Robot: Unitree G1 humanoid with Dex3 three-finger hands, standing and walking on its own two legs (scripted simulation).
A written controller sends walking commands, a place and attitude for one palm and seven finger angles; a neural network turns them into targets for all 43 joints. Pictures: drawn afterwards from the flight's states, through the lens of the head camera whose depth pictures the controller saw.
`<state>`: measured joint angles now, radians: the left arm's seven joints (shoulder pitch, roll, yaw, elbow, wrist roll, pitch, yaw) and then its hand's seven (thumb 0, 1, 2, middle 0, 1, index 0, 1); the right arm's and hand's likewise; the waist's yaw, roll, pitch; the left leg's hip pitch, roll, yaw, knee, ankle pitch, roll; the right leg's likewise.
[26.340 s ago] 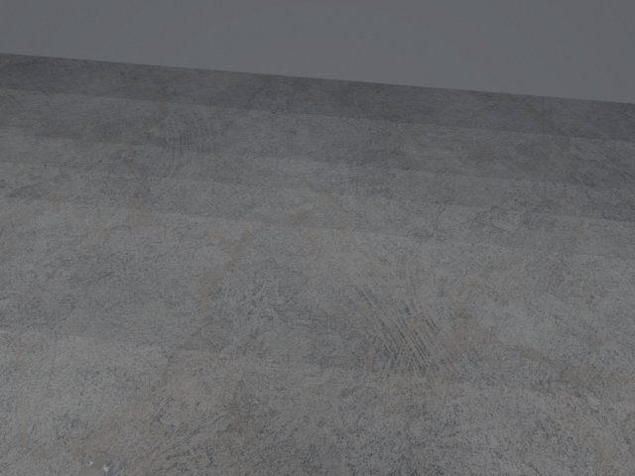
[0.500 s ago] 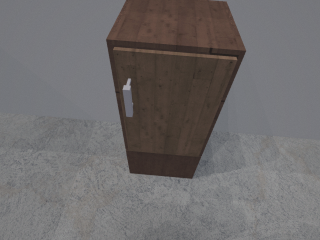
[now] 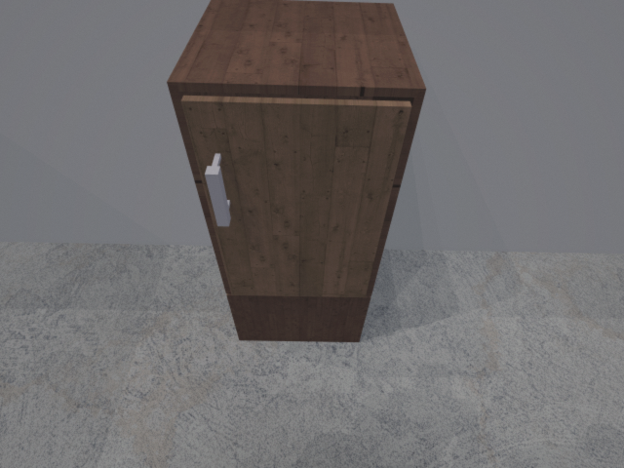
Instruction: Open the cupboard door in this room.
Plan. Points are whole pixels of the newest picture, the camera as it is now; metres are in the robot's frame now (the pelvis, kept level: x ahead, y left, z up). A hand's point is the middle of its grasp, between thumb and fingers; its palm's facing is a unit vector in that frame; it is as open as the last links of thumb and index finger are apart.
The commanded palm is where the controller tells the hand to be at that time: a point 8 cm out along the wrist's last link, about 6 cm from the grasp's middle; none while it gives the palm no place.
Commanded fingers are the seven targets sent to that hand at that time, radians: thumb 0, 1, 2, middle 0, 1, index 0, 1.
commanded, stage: come to a stop and stand still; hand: left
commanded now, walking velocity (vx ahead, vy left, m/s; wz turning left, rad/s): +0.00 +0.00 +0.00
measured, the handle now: (220, 190) +0.59 +0.20 -0.02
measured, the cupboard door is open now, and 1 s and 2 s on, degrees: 0 0 0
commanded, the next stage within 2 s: look again from close up in 0.06 s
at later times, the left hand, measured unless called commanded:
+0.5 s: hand out of the picture +0.05 +0.21 -0.18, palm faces +0.04 -0.97 -0.23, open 7.4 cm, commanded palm none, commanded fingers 0.00 0.90 0.90 -0.20 -0.30 -0.20 -0.30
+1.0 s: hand out of the picture -0.06 +0.21 -0.18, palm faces +0.03 -0.98 -0.20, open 7.4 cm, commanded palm none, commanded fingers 0.00 0.90 0.90 -0.20 -0.30 -0.20 -0.30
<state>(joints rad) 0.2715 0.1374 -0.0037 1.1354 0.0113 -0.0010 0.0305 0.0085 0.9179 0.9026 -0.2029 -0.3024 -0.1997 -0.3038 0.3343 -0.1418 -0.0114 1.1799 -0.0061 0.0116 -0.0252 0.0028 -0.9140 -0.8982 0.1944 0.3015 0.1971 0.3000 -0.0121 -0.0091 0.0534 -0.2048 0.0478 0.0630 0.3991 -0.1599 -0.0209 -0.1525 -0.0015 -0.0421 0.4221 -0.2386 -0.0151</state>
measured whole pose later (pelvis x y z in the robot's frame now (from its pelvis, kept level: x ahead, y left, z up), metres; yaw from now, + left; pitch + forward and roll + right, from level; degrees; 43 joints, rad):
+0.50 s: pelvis +0.01 +0.02 -0.01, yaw +1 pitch -3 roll -1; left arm 0.28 0.20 0.01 0.98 0.03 0.00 0.04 0.01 0.91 0.90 -0.20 -0.30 -0.20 -0.30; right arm 0.24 -0.19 -0.03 0.98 -0.02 -0.01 -0.03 0.01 -0.92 -0.90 0.20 0.30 0.20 0.30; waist 0.00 -0.01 -0.01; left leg -0.27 0.04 0.06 0.60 -0.28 0.01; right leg -0.19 -0.02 -0.04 0.56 -0.32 0.01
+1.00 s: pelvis -0.02 +0.03 +0.00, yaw +0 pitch -2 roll +0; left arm 0.40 0.18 0.01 1.06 0.04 0.02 0.02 0.01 0.91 0.90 -0.20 -0.30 -0.20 -0.30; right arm 0.32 -0.17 -0.02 1.07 -0.02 0.03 -0.01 0.00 -0.91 -0.90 0.20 0.30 0.20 0.30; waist 0.00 0.00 0.00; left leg -0.26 0.02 0.07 0.48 -0.22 0.03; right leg -0.20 -0.03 -0.03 0.50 -0.30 0.01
